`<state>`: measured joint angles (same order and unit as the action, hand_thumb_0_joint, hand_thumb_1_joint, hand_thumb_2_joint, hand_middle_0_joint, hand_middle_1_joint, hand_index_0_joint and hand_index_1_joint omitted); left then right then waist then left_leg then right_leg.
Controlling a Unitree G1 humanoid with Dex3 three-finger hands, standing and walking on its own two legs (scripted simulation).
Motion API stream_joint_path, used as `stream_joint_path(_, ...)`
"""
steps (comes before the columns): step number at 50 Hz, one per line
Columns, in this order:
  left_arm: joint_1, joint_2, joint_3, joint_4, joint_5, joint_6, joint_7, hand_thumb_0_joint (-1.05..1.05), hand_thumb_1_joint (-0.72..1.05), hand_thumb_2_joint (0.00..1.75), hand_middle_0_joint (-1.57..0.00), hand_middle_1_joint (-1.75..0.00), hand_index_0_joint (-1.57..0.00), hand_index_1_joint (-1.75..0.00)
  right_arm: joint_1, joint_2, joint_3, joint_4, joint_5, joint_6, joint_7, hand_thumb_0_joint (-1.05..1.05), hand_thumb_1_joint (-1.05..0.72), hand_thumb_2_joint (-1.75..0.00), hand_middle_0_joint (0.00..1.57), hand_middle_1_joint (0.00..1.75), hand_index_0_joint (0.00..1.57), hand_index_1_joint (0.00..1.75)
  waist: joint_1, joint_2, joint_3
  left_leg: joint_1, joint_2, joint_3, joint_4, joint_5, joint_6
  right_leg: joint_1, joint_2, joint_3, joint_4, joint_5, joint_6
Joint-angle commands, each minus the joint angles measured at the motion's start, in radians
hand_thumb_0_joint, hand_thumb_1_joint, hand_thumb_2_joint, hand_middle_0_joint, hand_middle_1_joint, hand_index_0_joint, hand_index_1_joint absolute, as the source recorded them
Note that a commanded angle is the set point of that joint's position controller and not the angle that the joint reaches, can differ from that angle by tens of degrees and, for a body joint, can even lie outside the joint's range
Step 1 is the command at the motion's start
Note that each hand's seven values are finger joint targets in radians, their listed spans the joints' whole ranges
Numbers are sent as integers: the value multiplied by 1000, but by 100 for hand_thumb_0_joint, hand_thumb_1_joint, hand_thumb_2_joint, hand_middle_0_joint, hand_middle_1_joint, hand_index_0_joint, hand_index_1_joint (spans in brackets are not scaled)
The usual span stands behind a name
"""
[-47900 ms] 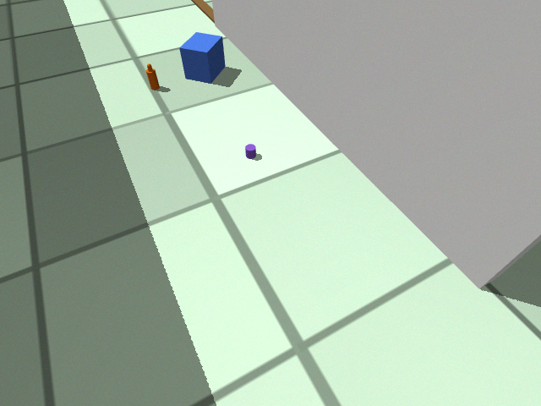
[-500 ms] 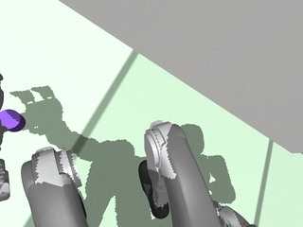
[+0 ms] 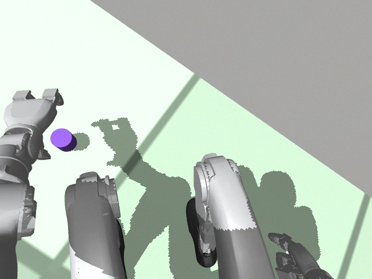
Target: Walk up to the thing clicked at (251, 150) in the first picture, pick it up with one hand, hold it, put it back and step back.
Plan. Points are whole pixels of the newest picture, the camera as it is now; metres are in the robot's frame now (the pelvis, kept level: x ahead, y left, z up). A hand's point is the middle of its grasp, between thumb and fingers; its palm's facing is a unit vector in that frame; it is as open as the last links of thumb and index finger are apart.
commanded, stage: withdraw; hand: left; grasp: from above
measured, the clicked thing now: (64, 140) +0.47 +0.26 -0.32
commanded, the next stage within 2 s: home in 0.04 s
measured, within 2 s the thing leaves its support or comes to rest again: neither
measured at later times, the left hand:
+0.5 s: hand (14, 125) +0.46 +0.30 -0.13, palm faces -0.33 -0.26 -0.91, open 12.1 cm
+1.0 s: hand out of the picture +0.29 +0.24 +0.09, palm faces -0.06 -0.89 -0.45, open 7.4 cm
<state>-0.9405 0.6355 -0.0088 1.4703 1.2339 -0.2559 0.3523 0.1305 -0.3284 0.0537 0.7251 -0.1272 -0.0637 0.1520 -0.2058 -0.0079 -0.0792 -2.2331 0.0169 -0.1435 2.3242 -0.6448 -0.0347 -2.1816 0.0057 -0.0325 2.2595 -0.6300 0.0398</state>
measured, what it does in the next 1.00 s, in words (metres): rises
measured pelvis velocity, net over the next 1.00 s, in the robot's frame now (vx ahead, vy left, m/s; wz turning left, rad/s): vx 0.02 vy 0.01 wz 0.06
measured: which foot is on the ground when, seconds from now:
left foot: down 0.00-1.00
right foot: down 0.00-1.00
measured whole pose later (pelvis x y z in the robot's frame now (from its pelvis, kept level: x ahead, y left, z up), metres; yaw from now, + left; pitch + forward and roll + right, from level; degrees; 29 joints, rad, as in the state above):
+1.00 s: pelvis +0.02 +0.01 +0.19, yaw +4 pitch +28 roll -4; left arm 0.01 0.36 0.05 0.19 0.17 0.24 0.03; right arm 0.04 -0.25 0.00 0.52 0.03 -0.06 -0.01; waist -0.03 0.02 -0.19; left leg -1.62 0.03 -0.09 1.75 -0.63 -0.02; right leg -1.57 -0.02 -0.04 1.70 -0.62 0.03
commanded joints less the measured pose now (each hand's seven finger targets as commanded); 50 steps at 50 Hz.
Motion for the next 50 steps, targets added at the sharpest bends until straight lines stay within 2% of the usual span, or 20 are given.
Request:
stream_joint_path(1, -332, 292, 74, 5, 55, -23, 137, 0, -51, 100, -7, -102, -8, -102, 158, -200, -40, -16, -34, -24, -22, 0, -89, -90, 20, 30, 20, 30, -49, 159, -517, 302, -35, 112, -173, 4, 61, 266, 44, -77, -224, -2, -76)
stream_joint_path(2, -355, 310, 81, 26, 67, -24, 159, 0, -51, 100, -7, -102, -8, -102, 162, -203, -38, -13, -42, -31, -22, 0, -89, -89, 20, 30, 20, 30, -63, 168, -510, 307, -32, 110, -166, -5, 60, 256, 45, -79, -218, -10, -75)
stream_joint_path(5, -406, 418, 148, -20, 87, -23, 223, 0, -52, 100, -7, -102, -8, -101, 173, -220, -33, -5, -61, -48, -22, 0, -90, -90, 20, 30, 20, 30, -44, 280, -600, 388, -30, 108, -160, 29, 49, 253, 38, -93, -177, 25, -78)
stream_joint_path(7, -386, 399, 154, -10, 91, 1, 247, 0, -44, 92, -15, -94, -16, -93, 182, -223, -34, 10, -78, -61, -13, 0, -88, -89, 20, 30, 20, 30, -60, 318, -609, 427, -26, 109, -147, 56, 45, 226, 36, -110, -150, 68, -76)
stream_joint_path(9, -398, 425, 187, -102, 62, 18, 259, 0, -44, 95, -15, -94, -14, -93, 184, -228, -45, 13, -82, -70, -3, 0, -89, -89, 20, 30, 20, 30, -49, 396, -672, 475, -24, 107, -151, 87, 39, 228, 33, -121, -127, 111, -80)
stream_joint_path(10, -365, 449, 209, -146, 47, 30, 258, 0, -38, 87, -23, -86, -21, -85, 185, -228, -52, 13, -81, -70, 0, 0, -88, -89, 20, 30, 20, 30, -23, 430, -723, 495, -23, 110, -151, 113, 37, 244, 32, -116, -124, 134, -83)
stream_joint_path(12, -278, 390, 196, -153, 14, 64, 233, 0, -29, 90, -25, -70, -22, -70, 195, -225, -72, 17, -81, -74, 14, 0, -88, -89, 20, 30, 20, 30, -24, 448, -749, 524, -26, 116, -164, 139, 33, 237, 25, -131, -108, 164, -83)
stream_joint_path(14, -269, 379, 195, -227, -42, 86, 195, 0, -23, 83, -23, -60, -20, -62, 212, -221, -89, 25, -66, -70, 22, 0, -88, -90, 20, 30, 20, 30, -7, 425, -788, 522, -23, 115, -170, 150, 40, 261, 28, -129, -132, 184, -80)
stream_joint_path(17, -137, 367, 219, -359, -138, 120, 116, 0, -13, 81, -22, -54, -20, -56, 248, -220, -131, 22, -27, -57, 29, 0, -89, -90, 20, 30, 20, 30, 58, 422, -896, 601, -23, 116, -221, 240, 37, 348, 22, -116, -159, 247, -82)
stream_joint_path(19, -99, 296, 188, -408, -200, 139, 47, 0, 3, 83, -22, -51, -20, -53, 276, -218, -140, 20, 2, -45, 36, 0, -89, -90, 20, 30, 20, 30, 43, 364, -850, 573, -26, 114, -251, 240, 43, 375, 23, -112, -199, 254, -77)
stream_joint_path(20, -97, 312, 204, -486, -237, 144, 15, 0, 11, 83, -21, -49, -20, -50, 271, -221, -152, 1, 19, -38, 34, 0, -89, -90, 20, 30, 20, 30, 55, 340, -878, 573, -26, 113, -262, 245, 48, 408, 27, -110, -218, 263, -77)
stream_joint_path(24, 133, 145, 138, -661, -401, 191, -132, 0, 43, 87, -21, -41, -20, -42, 247, -192, -164, -50, 71, -11, 22, 0, -89, -90, 20, 30, 20, 30, 65, 219, -792, 593, -23, 90, -350, 203, 57, 461, 23, -97, -316, 236, -71)
stream_joint_path(27, 261, 166, 183, -822, -519, 216, -217, 0, 67, 97, -22, -39, -22, -40, 181, -179, -163, -124, 95, 3, 2, 0, -90, -90, 20, 30, 20, 30, 100, 130, -762, 551, -20, 98, -397, 162, 70, 565, 25, -71, -387, 220, -64)
stream_joint_path(28, 298, 97, 134, -855, -554, 223, -247, 0, 75, 95, -21, -36, -21, -37, 181, -159, -159, -111, 100, 8, -3, 0, -90, -90, 20, 30, 20, 30, 95, 104, -699, 535, -19, 101, -418, 136, 72, 565, 25, -64, -417, 197, -63)
stream_joint_path(29, 321, 68, 126, -937, -592, 227, -269, 0, 83, 93, -21, -32, -21, -32, 160, -152, -161, -129, 107, 9, -10, 0, -90, -90, 20, 30, 20, 30, 94, 101, -685, 554, -17, 92, -441, 115, 72, 558, 22, -61, -439, 178, -65)
stream_joint_path(31, 374, 74, 155, -1039, -657, 237, -290, 0, 90, 90, -20, -30, -20, -30, 120, -148, -163, -154, 118, 8, -29, 0, -90, -90, 20, 30, 20, 30, 126, 133, -669, 617, -11, 78, -497, 87, 64, 555, 18, -53, -466, 142, -70)
stream_joint_path(36, 480, 17, 159, -1223, -775, 269, -304, 0, 90, 90, -20, -30, -20, -30, 47, -127, -156, -218, 138, 9, -70, 0, -90, -90, 20, 30, 20, 30, 147, 157, -624, 734, -3, 58, -634, 17, 57, 610, 8, -41, -560, 75, -71)
stream_joint_path(42, 671, -58, 150, -1400, -930, 368, -305, 0, 90, 90, -20, -30, -20, -30, -8, -110, -149, -277, 152, -12, -123, 0, -90, -90, 20, 30, 20, 30, 152, 154, -628, 900, 0, 67, -764, 15, 51, 742, 4, -24, -702, 64, -66)
stream_joint_path(44, 720, -97, 121, -1436, -988, 408, -305, 0, 90, 90, -20, -30, -20, -30, -27, -98, -138, -287, 156, -20, -142, 0, -90, -90, 20, 30, 20, 30, 134, 139, -588, 927, -1, 66, -815, -19, 53, 786, 3, -17, -760, 37, -62)
stream_joint_path(50, 902, -146, 130, -1546, -1142, 509, -289, 0, 90, 90, -20, -30, -20, -30, -31, -68, -113, -320, 167, -52, -197, 0, -90, -90, 20, 30, 20, 30, 138, 129, -507, 1081, 0, 55, -962, -5, 49, 921, 1, -7, -908, 39, -59)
